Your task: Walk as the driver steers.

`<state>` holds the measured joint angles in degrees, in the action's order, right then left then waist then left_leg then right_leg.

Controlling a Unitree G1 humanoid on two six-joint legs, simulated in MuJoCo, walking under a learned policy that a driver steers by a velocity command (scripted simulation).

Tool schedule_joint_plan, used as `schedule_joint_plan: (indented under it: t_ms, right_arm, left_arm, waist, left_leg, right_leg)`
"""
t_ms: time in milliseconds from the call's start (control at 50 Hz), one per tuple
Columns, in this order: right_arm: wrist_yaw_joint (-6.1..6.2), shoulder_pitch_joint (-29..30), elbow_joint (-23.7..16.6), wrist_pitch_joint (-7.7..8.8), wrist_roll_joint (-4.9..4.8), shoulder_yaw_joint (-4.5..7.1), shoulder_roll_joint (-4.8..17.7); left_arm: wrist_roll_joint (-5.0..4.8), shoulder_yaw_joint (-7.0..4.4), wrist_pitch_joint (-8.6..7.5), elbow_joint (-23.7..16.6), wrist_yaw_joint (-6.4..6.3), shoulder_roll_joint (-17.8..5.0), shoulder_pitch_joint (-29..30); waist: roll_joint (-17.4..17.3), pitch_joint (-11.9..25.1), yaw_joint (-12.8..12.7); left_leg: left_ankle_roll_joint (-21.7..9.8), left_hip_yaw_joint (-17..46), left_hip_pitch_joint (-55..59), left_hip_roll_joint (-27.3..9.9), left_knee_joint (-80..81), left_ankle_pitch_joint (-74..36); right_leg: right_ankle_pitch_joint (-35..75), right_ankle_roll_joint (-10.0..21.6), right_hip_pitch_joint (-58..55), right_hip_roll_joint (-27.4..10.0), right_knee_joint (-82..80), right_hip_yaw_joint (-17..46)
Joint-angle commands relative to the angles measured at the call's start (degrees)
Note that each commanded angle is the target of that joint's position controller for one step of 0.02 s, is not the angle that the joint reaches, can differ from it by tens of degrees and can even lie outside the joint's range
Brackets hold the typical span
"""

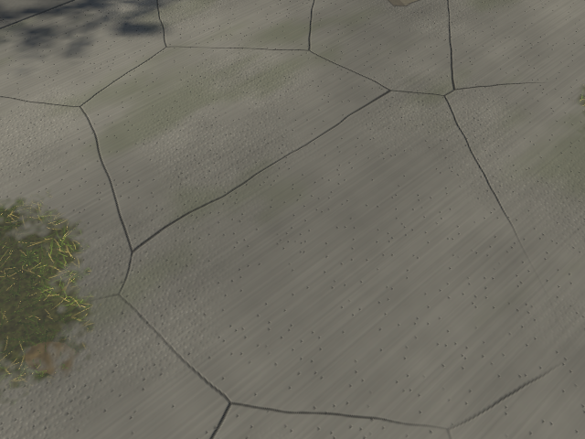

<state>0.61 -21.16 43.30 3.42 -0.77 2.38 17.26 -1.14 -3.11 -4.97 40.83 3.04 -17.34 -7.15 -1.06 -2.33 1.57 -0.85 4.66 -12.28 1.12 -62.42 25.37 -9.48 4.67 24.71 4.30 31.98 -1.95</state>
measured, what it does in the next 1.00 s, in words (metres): walks ahead, turning right: left foot, then right foot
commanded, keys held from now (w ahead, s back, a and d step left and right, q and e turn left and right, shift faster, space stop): w+e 0.52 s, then e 0.14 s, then no key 0.02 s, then q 0.32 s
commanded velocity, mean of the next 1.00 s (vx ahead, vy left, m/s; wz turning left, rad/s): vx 0.36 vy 0.00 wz -0.35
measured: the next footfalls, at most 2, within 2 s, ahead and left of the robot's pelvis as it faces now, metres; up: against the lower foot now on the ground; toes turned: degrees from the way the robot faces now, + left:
left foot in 0.40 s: +0.43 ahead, +0.10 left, +0.00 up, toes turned -18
right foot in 0.84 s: +0.53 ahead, -0.21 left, +0.00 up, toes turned -25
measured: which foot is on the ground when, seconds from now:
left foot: up 0.00-0.38, down 0.40-0.84, up 0.86-1.00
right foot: down 0.00-0.40, up 0.42-0.82, down 0.84-1.00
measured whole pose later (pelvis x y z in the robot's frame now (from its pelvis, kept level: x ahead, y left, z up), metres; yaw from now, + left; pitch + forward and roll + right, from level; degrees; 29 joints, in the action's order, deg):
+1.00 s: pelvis +0.46 -0.07 +0.01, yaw -21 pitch +1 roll +0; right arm 0.9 -12.6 47.9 -0.7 -1.2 2.5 17.7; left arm 1.3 -1.0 -0.4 37.5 0.3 -13.1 -4.0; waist -1.6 -3.9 1.8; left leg 5.4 2.4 -23.0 -2.4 -58.8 32.9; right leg -7.0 2.4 21.9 -0.6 27.8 -3.7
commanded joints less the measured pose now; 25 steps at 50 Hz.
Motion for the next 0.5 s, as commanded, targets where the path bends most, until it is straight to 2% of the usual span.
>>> schedule_joint_plan:
  t_ms: [20,40,60,100,140,180,220,260,320,360,380,400,420,440,460,480,500]
  right_arm:
    - [-0.65,7.08,-8.02,4.02,0.13,1.43,7.82]
    - [-0.54,6.46,-7.94,3.88,0.95,1.68,7.61]
    - [-0.54,5.47,-7.80,3.54,1.31,1.64,7.05]
    - [-0.36,4.70,-7.58,2.69,1.81,1.37,5.78]
    - [-0.05,8.43,-8.93,2.35,2.06,0.90,4.70]
    - [-0.14,13.72,-10.06,2.71,2.03,0.34,3.27]
    - [-0.61,18.43,-10.83,3.22,1.58,-0.06,2.25]
    - [-1.11,21.41,-11.43,3.59,0.76,0.16,2.88]
    - [-1.61,21.89,-11.61,4.06,0.27,1.17,5.19]
    - [-1.53,17.78,-10.64,4.43,0.09,2.10,6.74]
    - [-1.14,12.13,-9.47,4.67,0.41,3.08,8.37]
    - [-0.56,3.48,-8.88,4.67,1.43,3.96,11.27]
    - [-0.65,-1.38,-6.84,3.71,1.74,5.08,15.64]
    - [-1.10,-1.82,-6.60,3.26,0.68,4.33,11.10]
    - [-0.89,1.18,-7.23,3.07,0.71,3.31,7.32]
    - [-0.85,4.43,-7.27,2.79,1.21,2.75,6.13]
    - [-0.89,6.28,-6.79,2.65,1.43,2.29,4.80]
  left_arm:
    - [0.64,-2.23,0.44,-1.77,-1.02,-8.12,-8.47]
    - [1.28,-1.78,0.34,-2.45,-1.28,-7.16,-7.17]
    - [1.27,-1.68,0.41,-2.97,-1.48,-6.83,-6.18]
    - [0.62,-1.76,0.29,-2.91,-2.00,-6.95,-6.07]
    - [0.32,-2.13,0.18,-2.43,-2.62,-8.20,-7.22]
    - [-0.04,-2.41,0.46,-1.71,-3.14,-8.89,-8.88]
    - [-0.39,-2.62,1.02,-0.85,-3.57,-9.41,-11.38]
    - [-0.78,-2.75,1.57,0.02,-3.84,-9.58,-13.92]
    - [-0.86,-2.81,2.41,0.35,-4.22,-9.09,-14.99]
    - [-0.53,-2.98,2.90,-0.01,-4.20,-8.98,-13.97]
    - [-0.25,-2.45,2.93,-0.43,-3.97,-7.46,-13.49]
    - [0.81,-1.11,2.79,-1.77,-3.62,-3.95,-13.41]
    - [-0.41,0.41,2.18,-2.94,-3.45,0.84,-22.28]
    - [-1.56,-0.29,2.12,-2.42,-3.72,-4.49,-21.73]
    - [-1.48,-1.51,2.36,-2.97,-3.84,-8.62,-15.02]
    - [-0.77,-1.71,2.64,-3.94,-3.97,-8.71,-11.13]
    - [-0.05,-1.85,2.68,-4.79,-3.76,-8.09,-9.06]
  waist:
    - [1.13,4.24,-4.82]
    - [1.97,3.31,-2.81]
    - [3.64,2.97,-1.60]
    - [4.86,2.31,-0.58]
    - [4.47,0.54,-1.33]
    - [4.22,-0.08,-3.18]
    - [4.62,0.23,-5.17]
    - [4.89,0.56,-6.22]
    - [6.15,1.35,-5.20]
    - [7.69,2.61,-2.51]
    - [7.09,6.17,0.60]
    - [2.42,15.01,4.38]
    - [-15.33,23.23,1.15]
    - [-13.87,21.27,2.28]
    - [-7.22,12.87,3.86]
    - [-3.41,7.73,3.11]
    - [-3.17,4.08,2.09]
  left_leg:
    - [-0.33,1.79,-29.69,-4.98,-7.99,-5.68]
    - [-0.13,1.91,-26.29,-6.42,-4.53,-8.06]
    - [0.56,1.59,-24.29,-6.66,-2.27,-9.08]
    - [2.40,0.23,-23.09,-6.69,1.80,-9.94]
    - [4.12,-0.79,-23.77,-6.19,8.95,-15.04]
    - [4.93,-1.16,-21.05,-4.72,18.91,-23.75]
    - [5.37,-1.87,-16.91,-2.46,26.65,-30.29]
    - [5.34,-1.12,-14.87,-1.26,30.41,-32.28]
    - [3.77,1.18,-13.72,-1.12,34.89,-27.84]
    - [1.50,0.31,-7.98,-1.04,36.71,-23.06]
    - [-0.58,0.13,1.07,-2.12,38.56,-22.71]
    - [-4.43,8.14,15.95,-11.10,36.58,-18.35]
    - [-13.96,33.01,36.22,-24.57,38.94,-9.23]
    - [-13.83,41.67,34.32,-26.03,43.68,4.37]
    - [-11.01,32.47,27.06,-22.84,45.03,4.05]
    - [-9.41,24.23,19.83,-20.24,45.67,-4.45]
    - [-9.18,18.69,14.27,-18.03,47.02,-11.31]
  right_leg:
    - [-7.36,11.58,-25.91,-17.91,-18.30,30.68]
    - [-3.46,11.12,-21.17,-15.86,-19.62,27.51]
    - [-1.21,11.40,-18.27,-14.51,-20.85,26.09]
    - [3.60,12.11,-13.94,-13.36,-22.07,22.61]
    - [7.30,11.75,-10.90,-12.10,-22.72,19.46]
    - [7.82,9.60,-8.73,-9.64,-21.88,16.54]
    - [6.90,8.03,-7.71,-8.61,-20.57,15.89]
    - [5.13,7.50,-9.56,-9.64,-18.96,18.27]
    - [4.50,5.93,-16.39,-11.96,-13.76,23.50]
    - [8.25,4.65,-17.74,-12.29,-9.19,25.25]
    - [11.40,2.97,-16.31,-9.42,-2.43,23.53]
    - [5.13,1.03,-10.07,-6.09,12.72,19.68]
    - [-22.28,-2.99,10.65,2.39,32.20,11.89]
    - [-23.41,-3.59,18.62,-2.08,40.62,12.31]
    - [-17.79,-3.89,20.34,-4.33,42.62,11.91]
    - [-13.45,-4.35,19.06,-6.27,41.62,9.93]
    - [-10.80,-4.69,18.08,-7.69,39.18,9.88]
